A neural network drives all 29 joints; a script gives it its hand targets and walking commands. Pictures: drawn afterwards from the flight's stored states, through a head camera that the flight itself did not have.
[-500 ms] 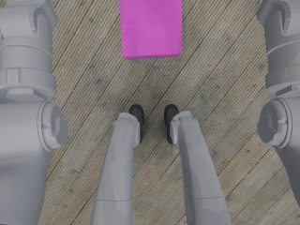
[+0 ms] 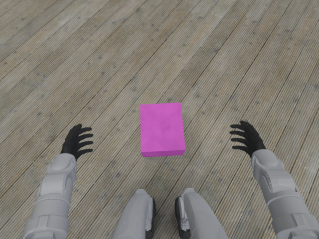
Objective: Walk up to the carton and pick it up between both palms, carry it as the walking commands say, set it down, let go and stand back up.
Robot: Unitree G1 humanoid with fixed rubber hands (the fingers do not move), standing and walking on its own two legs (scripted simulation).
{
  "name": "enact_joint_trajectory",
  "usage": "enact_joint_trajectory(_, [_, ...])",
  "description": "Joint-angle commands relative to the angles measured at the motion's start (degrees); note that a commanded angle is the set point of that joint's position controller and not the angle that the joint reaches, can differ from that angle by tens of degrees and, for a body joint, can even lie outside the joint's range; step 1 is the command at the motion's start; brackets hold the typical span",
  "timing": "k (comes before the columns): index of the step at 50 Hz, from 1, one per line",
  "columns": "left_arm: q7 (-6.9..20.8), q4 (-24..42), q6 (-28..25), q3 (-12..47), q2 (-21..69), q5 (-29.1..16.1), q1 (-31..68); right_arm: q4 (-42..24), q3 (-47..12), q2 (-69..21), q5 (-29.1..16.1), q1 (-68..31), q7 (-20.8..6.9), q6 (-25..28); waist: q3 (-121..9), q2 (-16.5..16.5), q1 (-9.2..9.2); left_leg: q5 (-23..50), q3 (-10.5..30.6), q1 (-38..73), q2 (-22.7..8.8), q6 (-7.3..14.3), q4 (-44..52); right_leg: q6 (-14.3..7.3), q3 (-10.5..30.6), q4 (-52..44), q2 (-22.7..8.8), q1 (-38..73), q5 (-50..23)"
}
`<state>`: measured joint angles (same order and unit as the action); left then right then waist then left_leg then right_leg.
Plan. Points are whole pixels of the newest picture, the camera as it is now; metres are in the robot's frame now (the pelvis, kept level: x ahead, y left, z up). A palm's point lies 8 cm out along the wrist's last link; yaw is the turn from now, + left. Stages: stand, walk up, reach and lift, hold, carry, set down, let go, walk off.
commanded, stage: let go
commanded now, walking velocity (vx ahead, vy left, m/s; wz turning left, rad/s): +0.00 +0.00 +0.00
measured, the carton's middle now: (161, 130) +0.57 +0.01 -0.64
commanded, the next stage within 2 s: stand in 0.78 s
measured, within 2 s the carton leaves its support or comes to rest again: neither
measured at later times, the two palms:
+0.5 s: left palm (50, 196) +0.22 +0.25 -0.01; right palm (276, 193) +0.21 -0.23 -0.02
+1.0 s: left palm (47, 194) +0.22 +0.26 -0.02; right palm (282, 186) +0.23 -0.24 -0.01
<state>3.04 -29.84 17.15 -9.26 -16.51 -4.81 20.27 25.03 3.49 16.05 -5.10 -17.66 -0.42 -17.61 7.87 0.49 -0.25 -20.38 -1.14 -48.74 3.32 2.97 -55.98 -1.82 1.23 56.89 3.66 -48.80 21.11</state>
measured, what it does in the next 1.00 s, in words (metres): rises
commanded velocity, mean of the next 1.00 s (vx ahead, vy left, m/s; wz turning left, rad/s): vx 0.00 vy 0.00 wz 0.00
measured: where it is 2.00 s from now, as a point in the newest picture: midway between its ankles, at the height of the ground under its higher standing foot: (165, 225)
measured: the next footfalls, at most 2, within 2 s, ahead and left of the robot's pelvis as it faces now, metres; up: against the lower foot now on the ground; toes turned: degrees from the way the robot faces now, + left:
none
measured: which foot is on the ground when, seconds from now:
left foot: down 0.00-1.00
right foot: down 0.00-1.00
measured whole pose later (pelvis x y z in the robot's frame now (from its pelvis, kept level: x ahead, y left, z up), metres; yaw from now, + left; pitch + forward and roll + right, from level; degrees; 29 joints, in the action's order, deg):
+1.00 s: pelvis +0.08 +0.00 +0.05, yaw +0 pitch -5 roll +1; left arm 0.5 -33.7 2.9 -5.0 -13.7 -4.2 -12.2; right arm 27.9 1.6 13.8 -4.2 15.0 -1.1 -2.4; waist 2.9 0.5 -0.2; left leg -20.2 -0.3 -10.0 4.3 3.0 -35.0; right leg -2.0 2.4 37.0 2.6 -10.5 21.7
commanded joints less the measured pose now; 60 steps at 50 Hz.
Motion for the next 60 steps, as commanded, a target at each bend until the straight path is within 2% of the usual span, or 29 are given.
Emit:
enact_joint_trajectory(1, [1.7, 1.8, -5.0, 4.5, -0.4, 3.0, -8.5, 1.7, -0.5, -2.2, 4.3, 6.5, -1.2, 4.4, -30.3, 2.0, 3.08, 0.6, 2.2, 23.9, -3.3, -2.7, 16.7, 1.6, 0.7, -21.0, -3.0, 22.7, 1.3])
enact_joint_trajectory(5, [2.0, 4.6, -6.5, 6.0, 0.6, 4.6, -12.7, -1.7, 0.6, -0.7, 6.9, 13.5, -1.2, 6.0, -22.9, 1.2, 4.99, -1.0, 2.2, 31.1, -3.7, -2.4, 20.4, 1.6, 1.1, -25.2, -3.4, 24.5, 4.8])
enact_joint_trajectory(6, [1.6, 6.7, -7.3, 4.6, -0.2, 5.9, -11.4, -1.8, -0.9, -2.3, 5.8, 12.2, -1.5, 6.3, -17.6, 0.4, 2.09, -3.1, 2.4, 29.3, -3.4, -2.0, 22.1, 1.7, 0.4, -25.7, -3.5, 24.0, 6.4])
enact_joint_trajectory(9, [1.6, 9.7, -8.7, 6.2, 1.1, 6.2, -19.7, -8.8, -1.7, -1.1, 7.1, 15.5, -2.1, 8.3, -16.9, 0.4, 1.41, -2.8, 3.4, 34.3, -4.3, -2.1, 24.6, 1.5, 0.4, -25.8, -4.0, 28.9, 4.8])
enact_joint_trajectory(11, [2.2, 12.4, -9.4, 5.7, 0.9, 4.8, -21.1, -10.2, -2.6, 0.1, 5.2, 18.9, -2.1, 9.3, -14.3, 1.5, 3.38, -0.2, 2.7, 37.4, -2.9, -1.9, 25.2, 1.3, 1.8, -28.8, -4.5, 29.8, 3.0])
enact_joint_trajectory(13, [1.8, 15.1, -10.4, 5.7, -0.2, 5.7, -24.6, -14.2, -2.8, -0.5, 5.3, 20.6, -2.4, 10.8, -14.9, 1.1, 1.09, 2.9, 3.3, 41.5, -2.8, -2.3, 26.6, 1.6, 0.7, -28.3, -4.5, 33.1, -1.4])
enact_joint_trajectory(15, [1.6, 14.4, -9.6, 6.5, 0.3, 4.6, -24.9, -13.0, -2.1, 0.9, 5.1, 20.4, -2.6, 10.3, -6.7, 1.6, 2.44, -0.1, 3.0, 42.9, -3.3, -1.9, 28.8, 0.9, 1.2, -30.1, -4.9, 28.9, 2.0])
enact_joint_trajectory(17, [2.2, 15.0, -9.6, 5.9, -1.0, 4.6, -27.1, -13.7, -1.8, 0.8, 4.9, 20.3, -3.0, 10.1, -5.1, 2.1, 1.09, 2.3, 2.5, 42.5, -2.7, -1.6, 29.4, 1.1, 0.9, -30.9, -4.7, 33.3, -1.4])
enact_joint_trajectory(18, [2.3, 15.8, -9.6, 7.2, 0.0, 3.8, -28.1, -12.8, -0.9, 1.9, 5.2, 23.9, -2.6, 9.8, -7.3, 0.9, 2.87, 3.9, 3.3, 41.9, -3.4, -2.3, 29.6, 0.7, 1.6, -29.7, -3.8, 35.5, -4.7])
enact_joint_trajectory(21, [1.9, 16.7, -8.9, 6.2, -0.6, 5.3, -29.1, -11.3, -0.8, 2.0, 6.3, 26.2, -3.4, 8.8, -3.3, -2.1, 1.55, 3.8, 3.2, 39.7, -3.8, -2.3, 31.8, 0.6, 0.6, -30.4, -3.6, 40.7, -7.0])
enact_joint_trajectory(22, [2.1, 13.4, -8.0, 5.9, -0.9, 5.2, -31.9, -11.1, -0.8, 2.1, 6.9, 26.7, -3.3, 8.5, -1.0, 2.6, 1.31, 5.8, 3.5, 39.2, -3.5, -2.2, 31.7, 0.8, 0.4, -31.6, -3.6, 40.2, -7.7])
enact_joint_trajectory(25, [2.1, 15.6, -7.3, 6.7, -0.7, 5.2, -30.0, -9.3, -1.4, 0.6, 6.3, 27.9, -3.8, 7.3, 0.0, -2.1, 1.65, 6.5, 3.9, 40.0, -4.4, -2.9, 33.0, 0.9, -0.3, -31.2, -3.2, 40.8, -9.7])
enact_joint_trajectory(32, [2.3, 12.8, -6.7, 7.2, 0.1, 4.5, -31.9, -8.6, -1.0, -0.1, 7.1, 27.4, -3.3, 6.7, -0.3, 3.0, 1.96, 10.8, 4.0, 42.3, -3.5, -2.3, 30.9, 0.8, 0.6, -32.0, -3.8, 40.8, -11.5])
enact_joint_trajectory(33, [2.1, 13.5, -6.8, 7.4, -0.2, 5.9, -31.1, -8.9, -0.6, 0.1, 6.9, 27.2, -3.3, 6.9, -0.8, -0.7, 1.74, 11.7, 3.9, 40.8, -3.1, -3.0, 31.4, 0.5, 0.4, -31.9, -3.3, 42.6, -13.1])
enact_joint_trajectory(34, [1.9, 12.1, -6.5, 5.8, -1.7, 5.6, -33.5, -10.9, 0.4, 1.8, 7.7, 26.0, -3.1, 6.5, -1.2, 3.1, 0.39, 12.2, 3.8, 42.6, -2.7, -2.7, 30.5, 1.1, 0.0, -31.9, -3.1, 42.9, -12.4])
enact_joint_trajectory(35, [1.8, 13.8, -6.6, 7.3, -0.2, 6.0, -30.9, -8.4, 0.3, 0.8, 8.3, 29.0, -3.1, 6.2, -1.6, 1.0, 2.39, 13.1, 4.0, 43.9, -3.5, -2.7, 30.7, 0.8, 0.6, -31.9, -3.0, 41.4, -13.0])
enact_joint_trajectory(39, [1.3, 11.6, -6.9, 7.5, -1.3, 5.3, -33.7, -8.7, 0.4, 1.2, 8.3, 28.9, -2.2, 5.4, -4.7, 2.9, 1.22, 16.5, 4.2, 42.4, -2.5, -2.6, 28.9, 1.1, 1.5, -30.5, -2.5, 44.3, -17.1])
enact_joint_trajectory(40, [-1.3, 5.6, -11.3, 2.7, -9.3, 6.5, -31.5, -1.9, 1.4, 10.9, 7.8, 23.7, -0.1, 9.8, -13.8, 3.1, -3.16, 14.2, 5.9, 32.4, -4.5, -2.7, 27.0, 1.8, 4.7, -29.9, -6.7, 42.8, -17.8])
enact_joint_trajectory(41, [-2.7, 4.5, -12.9, 2.4, -11.8, 7.7, -30.9, -2.0, 1.9, 9.4, 8.4, 26.9, 0.2, 11.9, -11.5, 5.2, -0.85, 8.7, 5.9, 32.4, -3.7, -2.7, 24.6, -0.4, 8.7, -32.4, -8.8, 40.6, -6.5])
enact_joint_trajectory(42, [-2.7, 4.7, -14.4, 1.9, -12.3, 7.7, -30.0, -1.2, 2.1, 10.3, 8.7, 25.4, 0.3, 13.4, -11.0, 5.5, -1.89, 3.9, 6.4, 32.8, -3.7, -2.6, 24.9, -1.6, 12.2, -35.1, -10.0, 36.6, 2.5])
enact_joint_trajectory(43, [-3.0, 4.3, -14.9, 1.5, -13.0, 8.3, -26.4, -0.6, 1.4, 8.4, 8.9, 26.8, 0.4, 14.7, -7.5, 4.7, 0.42, 0.6, 6.7, 33.5, -3.3, -2.1, 26.6, -1.6, 12.7, -36.5, -9.8, 31.0, 9.1])
enact_joint_trajectory(45, [-2.9, 3.5, -16.0, 2.1, -11.6, 8.9, -27.1, 0.2, 2.3, 10.8, 9.1, 27.2, -0.1, 16.6, -6.4, 2.2, 0.64, -3.3, 6.8, 35.2, -2.9, -1.7, 25.7, -1.0, 13.5, -38.0, -9.2, 25.6, 14.9])
enact_joint_trajectory(46, [-3.2, 3.6, -16.6, 1.7, -12.5, 9.1, -26.0, 0.5, 2.2, 10.0, 8.6, 28.3, 0.0, 17.1, -4.5, 7.2, 0.87, -3.0, 7.6, 33.9, -3.7, -1.5, 26.6, -1.1, 12.4, -37.7, -8.2, 25.6, 13.5])
enact_joint_trajectory(48, [-3.2, 1.8, -17.4, 2.4, -10.3, 9.0, -25.3, 2.1, 2.2, 10.4, 9.1, 28.9, 0.1, 18.2, -5.5, 2.3, 1.26, 1.2, 8.7, 35.0, -4.8, -0.9, 28.9, -0.3, 11.9, -36.3, -7.9, 26.6, 7.0])
enact_joint_trajectory(50, [-3.5, 0.3, -17.9, 2.2, -11.2, 9.0, -27.5, 2.8, 2.3, 10.7, 8.8, 28.7, 0.0, 19.1, -10.5, 4.1, -0.01, 4.2, 10.3, 35.9, -6.9, -0.7, 31.4, 0.2, 7.8, -32.1, -6.0, 32.1, -1.2])
enact_joint_trajectory(52, [-3.6, 0.3, -18.4, 2.5, -10.9, 8.4, -28.6, 2.4, 2.8, 13.0, 9.0, 26.4, 0.7, 19.7, -11.6, -0.7, -1.06, 11.0, 10.2, 31.9, -7.3, -0.9, 30.9, 0.3, 7.0, -29.8, -6.0, 38.0, -10.8])
enact_joint_trajectory(56, [-3.8, -1.8, -18.3, 2.7, -10.6, 8.1, -28.8, 4.9, 2.6, 11.9, 7.9, 28.3, 0.9, 20.0, -14.6, 3.5, -0.75, 22.6, 10.4, 38.0, -8.1, -0.7, 27.7, -0.2, 7.5, -27.8, -7.4, 37.5, -24.1])
enact_joint_trajectory(58, [-3.8, -2.5, -18.5, 3.2, -10.1, 8.1, -28.9, 5.3, 2.0, 11.6, 7.5, 26.5, 1.3, 19.6, -13.7, -1.1, -0.14, 26.1, 10.1, 38.1, -8.6, -0.7, 27.8, -0.3, 7.6, -27.7, -7.2, 37.7, -24.7])
enact_joint_trajectory(60, [-4.0, -3.8, -18.4, 3.2, -10.3, 8.0, -29.7, 5.2, 2.5, 11.0, 7.7, 28.0, 1.2, 20.0, -17.0, 3.6, 0.33, 25.6, 9.6, 39.7, -8.0, -0.6, 27.3, -0.9, 7.4, -27.3, -7.5, 40.0, -27.1])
